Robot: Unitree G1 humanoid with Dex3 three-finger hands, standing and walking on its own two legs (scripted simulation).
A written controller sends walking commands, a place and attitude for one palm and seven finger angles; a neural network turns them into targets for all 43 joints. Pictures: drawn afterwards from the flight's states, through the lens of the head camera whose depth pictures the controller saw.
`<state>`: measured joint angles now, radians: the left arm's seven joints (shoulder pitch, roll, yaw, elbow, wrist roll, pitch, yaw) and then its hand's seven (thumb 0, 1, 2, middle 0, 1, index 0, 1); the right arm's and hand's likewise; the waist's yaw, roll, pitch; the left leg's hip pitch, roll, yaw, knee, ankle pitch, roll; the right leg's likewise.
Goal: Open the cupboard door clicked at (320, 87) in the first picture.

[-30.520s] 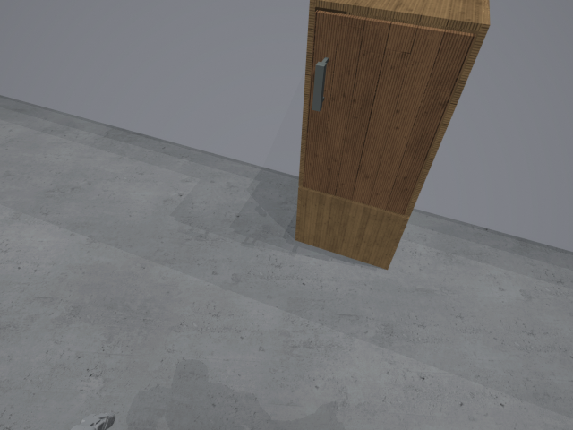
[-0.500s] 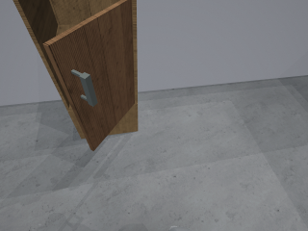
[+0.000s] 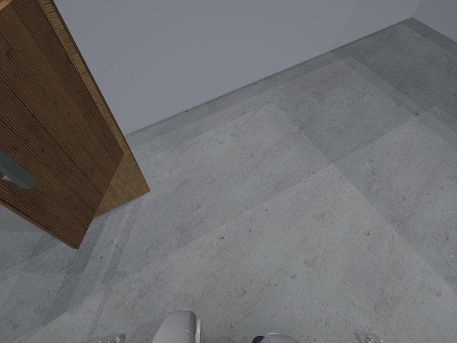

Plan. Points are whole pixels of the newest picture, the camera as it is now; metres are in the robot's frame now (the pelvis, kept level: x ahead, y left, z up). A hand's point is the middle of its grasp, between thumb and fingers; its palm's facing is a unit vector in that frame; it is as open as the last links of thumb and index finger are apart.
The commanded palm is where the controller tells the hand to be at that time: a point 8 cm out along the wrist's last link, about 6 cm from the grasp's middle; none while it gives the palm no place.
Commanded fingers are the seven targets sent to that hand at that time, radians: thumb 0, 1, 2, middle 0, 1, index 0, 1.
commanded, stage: walk to a spot facing it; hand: left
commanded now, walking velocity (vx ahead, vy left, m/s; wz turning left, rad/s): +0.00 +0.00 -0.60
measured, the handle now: out of the picture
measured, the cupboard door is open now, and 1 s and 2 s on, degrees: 49 49 49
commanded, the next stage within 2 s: turn to face it in 1.92 s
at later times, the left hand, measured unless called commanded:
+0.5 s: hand (132, 316) +0.16 +0.21 -0.16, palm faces -0.27 -0.94 -0.21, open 7.4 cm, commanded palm none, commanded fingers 0.00 0.90 0.90 -0.20 -0.30 -0.20 -0.30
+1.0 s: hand (178, 281) +0.24 +0.14 -0.19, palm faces -0.47 -0.87 -0.15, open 7.4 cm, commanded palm none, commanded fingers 0.00 0.90 0.90 -0.20 -0.30 -0.20 -0.30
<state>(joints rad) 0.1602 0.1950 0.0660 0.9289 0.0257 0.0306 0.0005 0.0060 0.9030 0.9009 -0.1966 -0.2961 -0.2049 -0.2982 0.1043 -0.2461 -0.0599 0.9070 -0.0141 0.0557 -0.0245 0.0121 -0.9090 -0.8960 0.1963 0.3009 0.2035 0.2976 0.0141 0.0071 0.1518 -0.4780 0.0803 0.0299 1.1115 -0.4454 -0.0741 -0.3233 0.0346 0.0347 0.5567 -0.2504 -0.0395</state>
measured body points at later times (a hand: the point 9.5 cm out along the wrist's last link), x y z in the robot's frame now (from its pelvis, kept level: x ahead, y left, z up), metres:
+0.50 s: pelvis +0.02 +0.03 +0.01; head +0.08 +0.03 +0.45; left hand +0.18 +0.26 -0.14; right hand -0.01 -0.23 -0.13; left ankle +0.02 +0.15 -0.73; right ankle -0.03 -0.11 -0.68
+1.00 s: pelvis +0.15 -0.02 -0.01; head +0.20 -0.02 +0.44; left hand +0.26 +0.18 -0.17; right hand +0.11 -0.30 -0.13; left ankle +0.27 +0.03 -0.74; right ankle -0.02 -0.09 -0.73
